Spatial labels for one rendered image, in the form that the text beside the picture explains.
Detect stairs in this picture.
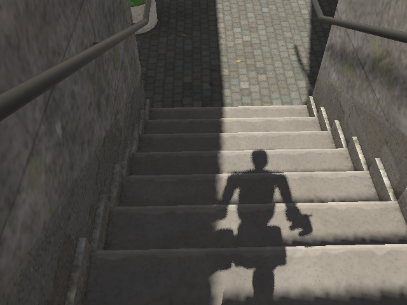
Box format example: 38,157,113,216
83,105,407,305

